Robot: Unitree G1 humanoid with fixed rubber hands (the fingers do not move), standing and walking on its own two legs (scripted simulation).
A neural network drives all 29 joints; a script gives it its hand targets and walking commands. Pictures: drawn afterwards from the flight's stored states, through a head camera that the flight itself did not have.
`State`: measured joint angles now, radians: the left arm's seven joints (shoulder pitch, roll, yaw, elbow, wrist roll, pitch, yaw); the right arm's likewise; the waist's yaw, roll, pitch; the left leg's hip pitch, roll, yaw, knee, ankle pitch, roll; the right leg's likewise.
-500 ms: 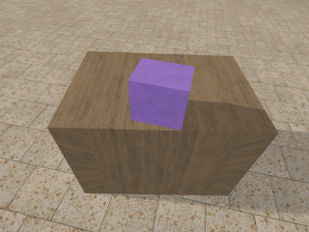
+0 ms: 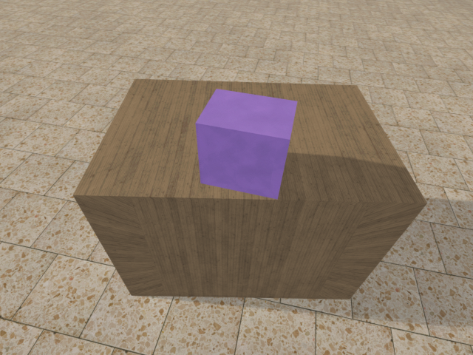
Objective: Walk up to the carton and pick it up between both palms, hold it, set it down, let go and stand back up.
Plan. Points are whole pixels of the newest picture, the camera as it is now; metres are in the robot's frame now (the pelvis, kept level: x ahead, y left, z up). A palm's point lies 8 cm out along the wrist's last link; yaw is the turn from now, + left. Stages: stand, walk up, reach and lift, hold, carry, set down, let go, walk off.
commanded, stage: walk up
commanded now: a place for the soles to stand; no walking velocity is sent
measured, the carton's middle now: (246, 144) +0.64 -0.02 -0.01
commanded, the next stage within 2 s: none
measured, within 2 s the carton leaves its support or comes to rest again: neither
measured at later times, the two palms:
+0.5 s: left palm out of the picture +0.09 +0.31 -0.10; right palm out of the picture +0.09 -0.30 -0.10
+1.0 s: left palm out of the picture +0.09 +0.31 -0.10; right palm out of the picture +0.09 -0.30 -0.10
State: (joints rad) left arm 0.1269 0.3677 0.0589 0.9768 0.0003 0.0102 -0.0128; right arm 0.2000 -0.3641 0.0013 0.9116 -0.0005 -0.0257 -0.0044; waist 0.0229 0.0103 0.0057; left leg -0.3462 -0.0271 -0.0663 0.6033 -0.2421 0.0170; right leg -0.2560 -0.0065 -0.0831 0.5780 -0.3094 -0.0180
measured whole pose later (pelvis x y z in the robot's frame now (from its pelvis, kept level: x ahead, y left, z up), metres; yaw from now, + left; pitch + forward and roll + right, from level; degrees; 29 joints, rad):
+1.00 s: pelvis +0.00 +0.00 +0.00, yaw +0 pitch -1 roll -1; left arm 0.13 0.37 0.06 0.98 0.00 0.01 -0.01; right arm 0.20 -0.37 0.00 0.91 0.00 -0.03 0.00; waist 0.02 0.02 0.01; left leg -0.34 -0.03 -0.07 0.59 -0.24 0.01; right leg -0.26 -0.01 -0.08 0.58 -0.31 -0.02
